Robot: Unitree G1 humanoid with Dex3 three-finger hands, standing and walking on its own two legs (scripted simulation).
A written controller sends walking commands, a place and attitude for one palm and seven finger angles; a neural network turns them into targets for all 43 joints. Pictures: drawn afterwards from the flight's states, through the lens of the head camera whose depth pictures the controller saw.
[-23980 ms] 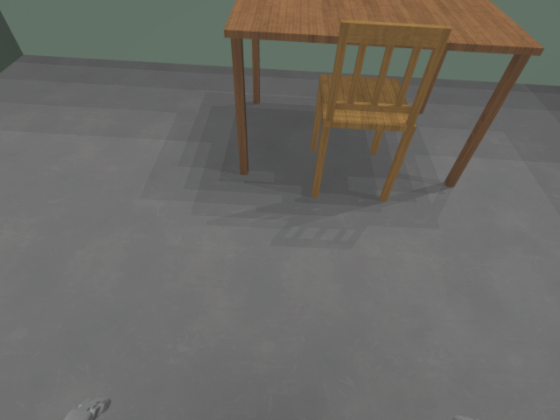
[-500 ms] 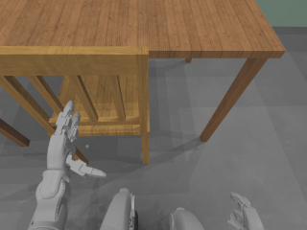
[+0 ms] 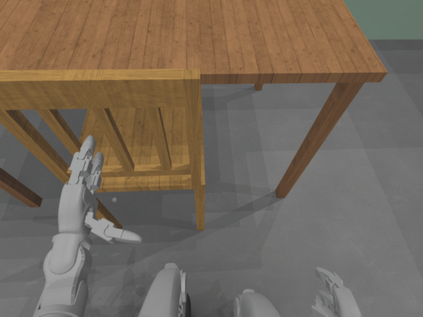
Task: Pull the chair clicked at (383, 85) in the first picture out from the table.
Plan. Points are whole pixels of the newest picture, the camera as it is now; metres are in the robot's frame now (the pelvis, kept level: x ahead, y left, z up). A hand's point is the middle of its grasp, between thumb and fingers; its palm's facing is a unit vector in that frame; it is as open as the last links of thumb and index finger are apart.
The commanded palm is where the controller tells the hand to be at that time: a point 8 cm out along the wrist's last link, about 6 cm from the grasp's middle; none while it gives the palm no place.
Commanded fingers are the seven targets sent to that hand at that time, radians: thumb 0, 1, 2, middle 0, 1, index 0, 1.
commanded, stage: aim the fingers beside a spindle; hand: left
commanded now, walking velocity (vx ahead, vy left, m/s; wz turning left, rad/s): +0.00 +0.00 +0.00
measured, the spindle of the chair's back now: (116, 141) +0.46 +0.23 +0.00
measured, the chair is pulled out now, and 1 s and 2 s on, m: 0.00 0.00 0.00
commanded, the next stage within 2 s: push the fingers through the gap in 1.90 s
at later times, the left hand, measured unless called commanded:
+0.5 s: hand (114, 204) +0.31 +0.19 +0.02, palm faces +0.10 -0.99 -0.05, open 16.9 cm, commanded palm +0.28 +0.24 +0.03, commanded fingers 0.00 -0.50 0.30 -0.06 -0.08 -0.06 -0.08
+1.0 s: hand (99, 201) +0.31 +0.21 +0.04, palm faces +0.12 -0.99 -0.07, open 16.9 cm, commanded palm +0.28 +0.25 +0.02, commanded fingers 0.00 -0.50 0.30 -0.06 -0.08 -0.06 -0.08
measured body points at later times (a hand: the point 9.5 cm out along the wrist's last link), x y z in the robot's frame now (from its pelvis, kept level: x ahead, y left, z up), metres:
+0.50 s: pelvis -0.01 +0.01 +0.00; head +0.09 +0.02 +0.44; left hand +0.30 +0.25 +0.03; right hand +0.16 -0.24 -0.10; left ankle +0.09 +0.10 -0.62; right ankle -0.03 -0.10 -0.62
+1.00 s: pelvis +0.00 +0.00 +0.00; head +0.08 +0.01 +0.44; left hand +0.29 +0.26 +0.05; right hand +0.16 -0.24 -0.10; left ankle +0.09 +0.10 -0.62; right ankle -0.03 -0.10 -0.62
